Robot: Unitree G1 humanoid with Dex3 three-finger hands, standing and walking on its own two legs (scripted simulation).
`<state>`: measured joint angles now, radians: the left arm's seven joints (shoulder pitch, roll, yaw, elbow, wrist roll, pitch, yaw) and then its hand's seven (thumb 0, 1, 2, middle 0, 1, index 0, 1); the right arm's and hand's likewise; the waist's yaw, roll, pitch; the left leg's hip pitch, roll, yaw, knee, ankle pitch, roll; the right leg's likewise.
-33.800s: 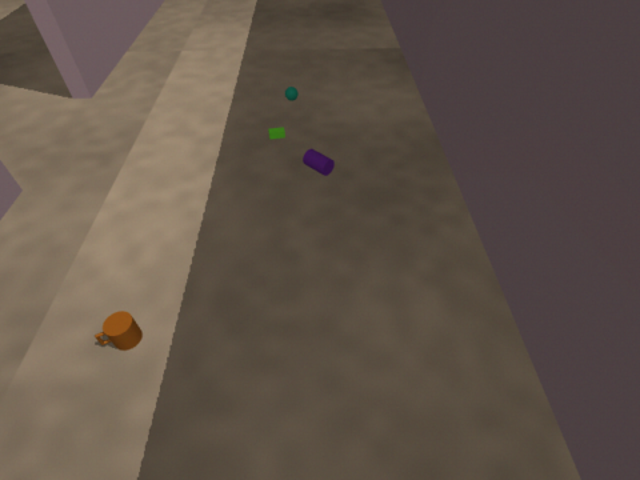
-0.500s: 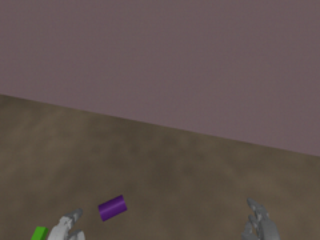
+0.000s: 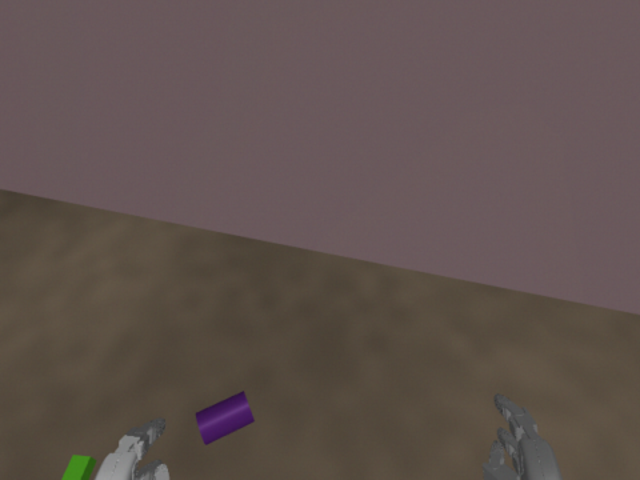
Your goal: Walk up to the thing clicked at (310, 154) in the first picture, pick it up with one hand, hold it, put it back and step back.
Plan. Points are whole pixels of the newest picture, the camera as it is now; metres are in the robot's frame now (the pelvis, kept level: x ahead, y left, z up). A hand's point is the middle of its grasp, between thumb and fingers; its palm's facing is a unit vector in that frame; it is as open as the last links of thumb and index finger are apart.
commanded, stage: stand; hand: left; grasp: from above
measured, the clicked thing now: (225, 417) +0.45 +0.26 -0.67
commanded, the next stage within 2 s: none
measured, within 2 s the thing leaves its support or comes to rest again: neither
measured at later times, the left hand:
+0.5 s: hand out of the picture +0.05 +0.24 -0.11, palm faces +0.05 -0.94 -0.34, open 7.4 cm
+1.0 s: hand out of the picture +0.02 +0.25 -0.10, palm faces +0.04 -0.94 -0.35, open 7.4 cm
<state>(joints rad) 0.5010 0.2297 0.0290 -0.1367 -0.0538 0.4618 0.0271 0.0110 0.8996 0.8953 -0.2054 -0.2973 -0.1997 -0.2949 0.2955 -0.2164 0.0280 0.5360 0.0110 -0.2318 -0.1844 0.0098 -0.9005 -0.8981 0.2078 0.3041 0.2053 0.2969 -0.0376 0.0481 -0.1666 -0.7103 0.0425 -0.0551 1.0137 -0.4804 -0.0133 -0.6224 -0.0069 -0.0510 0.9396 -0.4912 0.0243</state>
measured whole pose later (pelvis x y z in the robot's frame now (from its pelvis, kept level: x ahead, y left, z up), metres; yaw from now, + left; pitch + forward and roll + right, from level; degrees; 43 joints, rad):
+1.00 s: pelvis -0.02 +0.00 +0.06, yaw +1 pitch -4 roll -1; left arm 0.18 0.31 0.04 1.15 0.03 0.00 0.03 0.00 0.90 0.90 -0.21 -0.30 -0.20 -0.30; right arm 0.15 -0.31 -0.04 1.12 -0.02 0.00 -0.01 0.00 -0.91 -0.90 0.21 0.30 0.20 0.30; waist 0.01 0.02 0.06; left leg -0.15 0.01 -0.02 0.40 -0.17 0.00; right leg -0.09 -0.04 -0.04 0.36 -0.20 0.03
